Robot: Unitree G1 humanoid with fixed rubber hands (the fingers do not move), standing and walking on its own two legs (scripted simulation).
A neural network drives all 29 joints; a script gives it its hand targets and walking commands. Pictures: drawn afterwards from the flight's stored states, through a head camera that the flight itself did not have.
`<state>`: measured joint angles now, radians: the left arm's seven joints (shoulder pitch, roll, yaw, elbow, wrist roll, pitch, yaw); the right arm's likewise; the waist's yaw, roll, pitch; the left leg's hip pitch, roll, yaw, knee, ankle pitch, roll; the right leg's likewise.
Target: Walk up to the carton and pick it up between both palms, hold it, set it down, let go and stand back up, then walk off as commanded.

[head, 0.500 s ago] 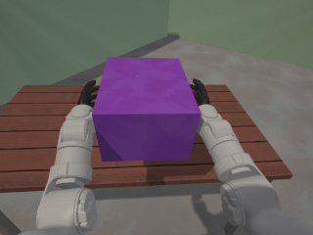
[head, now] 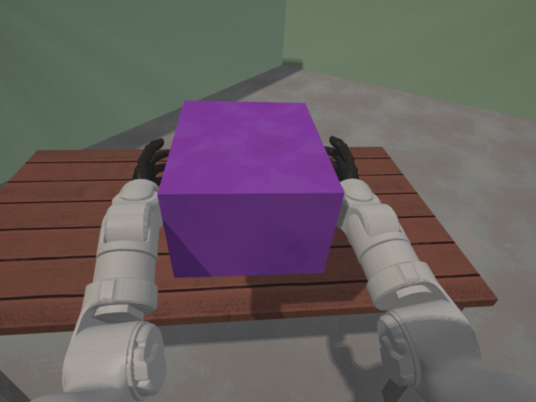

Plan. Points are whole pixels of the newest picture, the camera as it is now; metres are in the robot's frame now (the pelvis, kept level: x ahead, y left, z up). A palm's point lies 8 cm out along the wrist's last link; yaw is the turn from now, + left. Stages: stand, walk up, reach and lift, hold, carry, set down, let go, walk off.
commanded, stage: hold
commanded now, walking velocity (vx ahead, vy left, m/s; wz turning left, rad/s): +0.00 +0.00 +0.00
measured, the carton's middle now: (247, 179) +0.40 +0.01 +0.19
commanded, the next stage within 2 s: none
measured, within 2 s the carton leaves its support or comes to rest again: neither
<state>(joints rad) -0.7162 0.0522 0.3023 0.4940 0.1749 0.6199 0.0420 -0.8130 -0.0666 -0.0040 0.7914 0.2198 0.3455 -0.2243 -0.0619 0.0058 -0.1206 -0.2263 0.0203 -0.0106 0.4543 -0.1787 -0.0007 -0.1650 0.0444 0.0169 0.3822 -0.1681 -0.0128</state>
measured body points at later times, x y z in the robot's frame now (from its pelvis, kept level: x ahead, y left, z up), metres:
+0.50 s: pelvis +0.00 +0.00 +0.00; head -0.06 +0.01 +0.45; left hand +0.39 +0.17 +0.20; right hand +0.39 -0.14 +0.20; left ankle +0.04 +0.11 -0.74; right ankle +0.03 -0.11 -0.74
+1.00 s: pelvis +0.00 +0.00 +0.00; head -0.05 +0.01 +0.45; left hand +0.39 +0.16 +0.19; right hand +0.39 -0.14 +0.19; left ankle +0.04 +0.11 -0.74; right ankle +0.03 -0.11 -0.74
